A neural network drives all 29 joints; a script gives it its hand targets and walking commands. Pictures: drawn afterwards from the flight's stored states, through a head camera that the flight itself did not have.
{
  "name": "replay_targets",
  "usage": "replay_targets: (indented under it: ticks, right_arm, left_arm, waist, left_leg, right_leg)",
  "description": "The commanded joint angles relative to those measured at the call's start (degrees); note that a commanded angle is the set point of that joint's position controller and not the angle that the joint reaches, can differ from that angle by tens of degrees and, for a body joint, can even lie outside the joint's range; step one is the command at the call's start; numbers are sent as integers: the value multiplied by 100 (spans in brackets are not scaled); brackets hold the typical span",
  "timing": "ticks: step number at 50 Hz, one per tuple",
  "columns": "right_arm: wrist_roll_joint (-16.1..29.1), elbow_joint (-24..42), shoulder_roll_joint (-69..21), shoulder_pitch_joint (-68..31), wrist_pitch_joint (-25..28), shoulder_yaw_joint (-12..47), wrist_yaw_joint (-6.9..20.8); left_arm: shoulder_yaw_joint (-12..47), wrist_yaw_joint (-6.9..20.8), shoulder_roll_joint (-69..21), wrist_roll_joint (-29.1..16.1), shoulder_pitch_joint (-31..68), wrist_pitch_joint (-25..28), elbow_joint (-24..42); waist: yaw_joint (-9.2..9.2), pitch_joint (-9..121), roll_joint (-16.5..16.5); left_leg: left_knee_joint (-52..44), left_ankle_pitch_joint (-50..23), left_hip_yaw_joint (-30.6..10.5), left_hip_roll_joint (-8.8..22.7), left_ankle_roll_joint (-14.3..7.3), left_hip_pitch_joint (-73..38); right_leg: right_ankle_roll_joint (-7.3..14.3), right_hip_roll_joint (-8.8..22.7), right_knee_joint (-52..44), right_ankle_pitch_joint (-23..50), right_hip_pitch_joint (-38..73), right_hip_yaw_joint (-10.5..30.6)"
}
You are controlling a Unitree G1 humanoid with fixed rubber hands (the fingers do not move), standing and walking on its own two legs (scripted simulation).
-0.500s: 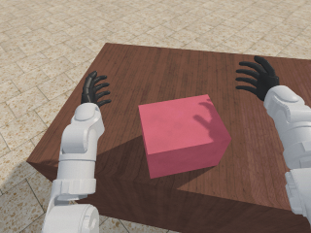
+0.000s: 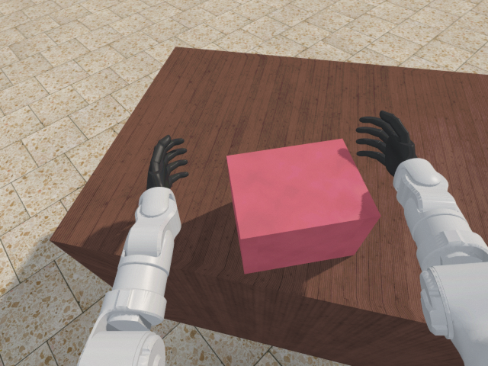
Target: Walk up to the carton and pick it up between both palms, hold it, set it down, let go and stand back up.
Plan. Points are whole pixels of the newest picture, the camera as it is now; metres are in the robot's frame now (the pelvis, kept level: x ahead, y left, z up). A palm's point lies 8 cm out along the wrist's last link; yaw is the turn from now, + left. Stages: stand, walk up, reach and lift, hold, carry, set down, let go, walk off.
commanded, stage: reach and lift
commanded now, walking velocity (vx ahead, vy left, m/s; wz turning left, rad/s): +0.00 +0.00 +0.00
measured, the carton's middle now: (292, 207) +0.39 +0.00 -0.01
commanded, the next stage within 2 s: none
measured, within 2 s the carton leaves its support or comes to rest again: neither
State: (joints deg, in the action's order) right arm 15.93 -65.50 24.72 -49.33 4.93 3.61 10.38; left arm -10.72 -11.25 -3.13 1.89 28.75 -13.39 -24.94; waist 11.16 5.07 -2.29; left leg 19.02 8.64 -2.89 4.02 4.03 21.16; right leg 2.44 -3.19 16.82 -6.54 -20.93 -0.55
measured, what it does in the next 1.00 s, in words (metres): stands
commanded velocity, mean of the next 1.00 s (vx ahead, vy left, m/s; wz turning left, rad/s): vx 0.00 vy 0.00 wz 0.00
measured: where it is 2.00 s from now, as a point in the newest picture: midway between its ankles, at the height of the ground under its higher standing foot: outside the picture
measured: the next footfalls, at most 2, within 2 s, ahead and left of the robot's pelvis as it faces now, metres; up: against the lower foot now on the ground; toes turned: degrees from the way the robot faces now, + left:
none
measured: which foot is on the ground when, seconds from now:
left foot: down 0.00-1.00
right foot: down 0.00-1.00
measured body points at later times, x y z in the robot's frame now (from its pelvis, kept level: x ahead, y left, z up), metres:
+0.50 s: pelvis +0.01 +0.00 +0.00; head +0.07 -0.02 +0.44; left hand +0.37 +0.20 +0.05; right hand +0.49 -0.14 +0.06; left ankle +0.00 +0.16 -0.75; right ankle +0.01 -0.09 -0.75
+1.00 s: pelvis +0.01 -0.01 +0.00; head +0.07 -0.02 +0.44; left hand +0.38 +0.17 +0.06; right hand +0.48 -0.12 +0.07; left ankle +0.00 +0.16 -0.75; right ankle +0.01 -0.09 -0.75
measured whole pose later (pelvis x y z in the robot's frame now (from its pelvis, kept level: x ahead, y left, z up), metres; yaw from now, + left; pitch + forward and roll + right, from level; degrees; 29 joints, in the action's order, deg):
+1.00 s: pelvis +0.01 -0.01 +0.00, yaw -1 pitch +13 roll -1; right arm 12.8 -71.5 14.8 -52.5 10.2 2.9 1.1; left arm -16.0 -14.0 -10.6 10.1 33.7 -0.8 -37.0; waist 11.3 6.7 -0.7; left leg 20.0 9.4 -0.1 5.8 4.6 23.3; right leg 3.4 -4.5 17.8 -7.1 -23.5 0.2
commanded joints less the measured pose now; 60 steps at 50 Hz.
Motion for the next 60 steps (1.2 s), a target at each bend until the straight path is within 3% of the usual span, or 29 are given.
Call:
replay_targets:
  ticks: [1, 7, 12, 19, 32, 40, 60]
  right_arm:
    - [-82, 478, 811, -2582, 598, -214, 6]
    - [-47, 8, 774, -2636, 863, -117, -87]
    - [94, -105, 718, -2629, 921, 53, -161]
    - [130, -261, 441, -2494, 909, 168, -229]
    - [-373, -36, -455, -2549, 940, -169, -556]
    - [-418, 84, -821, -2474, 776, -137, -787]
    - [-435, 145, -1202, -2588, 621, -101, -986]
  left_arm:
    - [202, -52, 323, -38, 1993, 853, 301]
    - [216, -105, 310, -67, 2019, 1319, -341]
    - [166, -112, 274, -52, 1969, 1442, -392]
    - [103, -11, 130, 63, 1869, 1515, -459]
    - [-90, -93, -477, 533, 2028, 1658, -334]
    - [-335, -237, -646, 877, 2080, 1475, -283]
    - [-327, -236, -809, 820, 2437, 1606, -645]
  waist:
    - [-24, 3003, 775]
    - [56, 3199, 860]
    - [124, 3296, 884]
    - [73, 3085, 882]
    - [51, 3095, 802]
    - [161, 2889, 813]
    - [113, 2886, 760]
  left_leg:
    - [122, -1537, 622, -405, -199, -243]
    - [286, -1719, 676, -366, -176, -169]
    - [376, -2064, 688, -353, -139, -186]
    - [340, -2103, 678, -368, -155, -56]
    - [338, -2254, 697, -374, -216, -279]
    - [288, -2214, 763, -376, -298, -411]
    - [399, -2057, 779, -360, -247, -403]
  right_leg:
    - [-206, -75, 279, 1398, 1750, -64]
    - [-194, -117, 306, 1273, 1532, -74]
    - [-204, -157, 364, 1559, 1575, -64]
    - [-242, -94, 374, 1869, 1726, -5]
    - [-260, -74, 304, 1838, 1667, -47]
    - [-251, -103, 289, 1745, 1774, -14]
    - [-211, -51, 334, 1714, 1667, 61]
